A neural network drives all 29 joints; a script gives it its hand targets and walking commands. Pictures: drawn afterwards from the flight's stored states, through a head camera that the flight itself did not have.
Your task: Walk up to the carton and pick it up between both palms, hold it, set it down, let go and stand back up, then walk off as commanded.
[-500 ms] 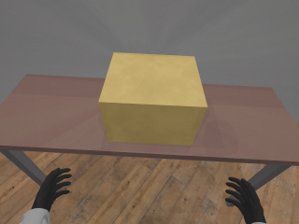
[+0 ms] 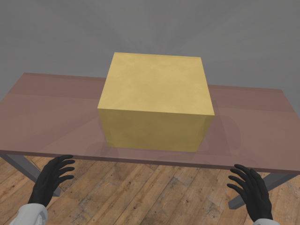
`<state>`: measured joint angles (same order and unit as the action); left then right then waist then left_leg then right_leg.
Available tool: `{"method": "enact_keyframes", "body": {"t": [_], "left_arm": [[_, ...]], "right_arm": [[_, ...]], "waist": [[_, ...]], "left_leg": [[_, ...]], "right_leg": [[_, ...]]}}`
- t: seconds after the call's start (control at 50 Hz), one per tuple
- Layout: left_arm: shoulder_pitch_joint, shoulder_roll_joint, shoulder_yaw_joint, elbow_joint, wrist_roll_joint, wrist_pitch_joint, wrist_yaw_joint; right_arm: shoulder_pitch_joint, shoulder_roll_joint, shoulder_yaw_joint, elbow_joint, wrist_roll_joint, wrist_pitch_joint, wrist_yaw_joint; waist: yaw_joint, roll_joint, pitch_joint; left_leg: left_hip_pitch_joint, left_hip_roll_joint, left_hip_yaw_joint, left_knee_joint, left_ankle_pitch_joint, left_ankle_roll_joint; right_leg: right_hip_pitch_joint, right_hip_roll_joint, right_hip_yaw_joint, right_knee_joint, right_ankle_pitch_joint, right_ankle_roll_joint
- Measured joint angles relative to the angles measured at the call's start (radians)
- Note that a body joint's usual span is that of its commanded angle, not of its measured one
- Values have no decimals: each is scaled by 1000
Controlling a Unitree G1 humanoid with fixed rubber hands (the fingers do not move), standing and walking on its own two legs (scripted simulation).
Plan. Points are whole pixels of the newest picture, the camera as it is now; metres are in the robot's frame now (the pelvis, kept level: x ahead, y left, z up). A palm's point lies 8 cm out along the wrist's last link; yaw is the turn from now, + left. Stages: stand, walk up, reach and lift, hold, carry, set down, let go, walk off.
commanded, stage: reach and lift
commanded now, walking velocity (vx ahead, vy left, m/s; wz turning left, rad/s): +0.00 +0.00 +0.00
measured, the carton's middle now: (154, 101) +0.50 +0.02 +0.01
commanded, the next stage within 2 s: none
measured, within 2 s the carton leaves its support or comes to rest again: neither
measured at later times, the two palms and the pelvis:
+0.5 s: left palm (47, 150) +0.25 +0.26 +0.08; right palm (258, 170) +0.26 -0.24 +0.07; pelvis -0.01 -0.01 +0.00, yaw +0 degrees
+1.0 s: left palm (53, 109) +0.34 +0.26 +0.13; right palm (262, 134) +0.33 -0.24 +0.11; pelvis -0.01 +0.00 +0.00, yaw -1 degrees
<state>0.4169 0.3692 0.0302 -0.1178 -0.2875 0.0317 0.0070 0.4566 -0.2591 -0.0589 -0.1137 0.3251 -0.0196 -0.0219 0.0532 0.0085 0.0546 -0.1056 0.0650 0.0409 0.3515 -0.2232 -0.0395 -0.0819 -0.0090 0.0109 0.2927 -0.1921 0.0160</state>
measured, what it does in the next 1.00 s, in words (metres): stands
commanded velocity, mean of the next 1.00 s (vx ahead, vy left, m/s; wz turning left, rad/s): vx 0.00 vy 0.00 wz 0.00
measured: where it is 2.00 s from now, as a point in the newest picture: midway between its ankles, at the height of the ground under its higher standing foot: outside the picture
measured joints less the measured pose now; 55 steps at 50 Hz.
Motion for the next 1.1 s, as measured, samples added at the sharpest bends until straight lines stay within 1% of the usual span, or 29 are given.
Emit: {"method": "enact_keyframes", "body": {"t": [0.14,0.2,0.34,0.52,0.68,0.84,0.96,1.02,1.1], "left_arm": [[-91,17,18,14,-36,64,-2],[-140,22,37,23,-44,98,-12],[-274,23,88,81,-52,199,-32],[-423,33,117,132,-52,285,-40],[-543,44,144,146,-26,372,-54],[-680,59,176,200,-6,464,-50],[-767,63,176,252,-2,506,-40],[-824,65,168,303,-4,514,-35],[-916,76,151,405,-12,512,-22]], "right_arm": [[-89,-22,-7,-13,5,71,-24],[-134,-32,-5,-18,7,106,-38],[-251,-44,-13,11,8,195,-58],[-387,-61,-19,58,23,251,-71],[-506,-106,14,112,62,280,-83],[-641,-155,17,216,99,317,-71],[-735,-185,24,295,119,333,-51],[-787,-195,31,344,123,340,-40],[-869,-200,42,425,129,353,-22]], "waist": [[-1,17,-13],[-1,22,-19],[-2,23,-28],[-7,11,-34],[-17,2,-34],[-33,-6,-29],[-47,-6,-33],[-52,-7,-38],[-56,-13,-54]], "left_leg": [[-1,2,0,-13,12,-3],[0,2,1,-24,21,-4],[-7,0,4,-47,42,-5],[-37,1,8,-51,50,-5],[-25,2,12,-50,42,-4],[-19,-3,10,-54,43,1],[-36,-7,10,-53,49,4],[-50,-8,10,-48,51,6],[-81,-7,11,-39,54,6]], "right_leg": [[-10,3,1,4,3,-3],[-13,3,1,4,7,-5],[-35,2,5,9,14,-7],[-71,3,9,13,19,-6],[-52,4,13,-4,22,-2],[-38,-1,11,-20,30,2],[-54,-5,12,-25,39,6],[-68,-6,12,-18,40,6],[-102,-5,14,-4,41,5]]}}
